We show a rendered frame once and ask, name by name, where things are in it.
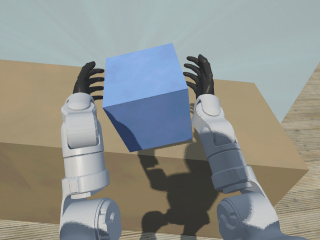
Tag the right robot upper arm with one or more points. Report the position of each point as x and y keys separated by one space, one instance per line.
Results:
x=249 y=216

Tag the right robot hand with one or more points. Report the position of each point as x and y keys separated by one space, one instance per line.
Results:
x=204 y=81

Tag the pedestal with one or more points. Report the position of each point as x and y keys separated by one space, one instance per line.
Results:
x=166 y=189

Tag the robot left forearm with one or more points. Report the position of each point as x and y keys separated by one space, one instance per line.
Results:
x=82 y=149

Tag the carton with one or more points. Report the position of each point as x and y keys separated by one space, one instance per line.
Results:
x=146 y=98

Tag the robot right forearm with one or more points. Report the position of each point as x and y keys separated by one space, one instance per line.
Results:
x=222 y=149

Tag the left robot upper arm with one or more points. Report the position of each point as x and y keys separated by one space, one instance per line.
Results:
x=92 y=219

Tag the left robot hand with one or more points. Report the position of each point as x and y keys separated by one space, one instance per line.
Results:
x=84 y=81

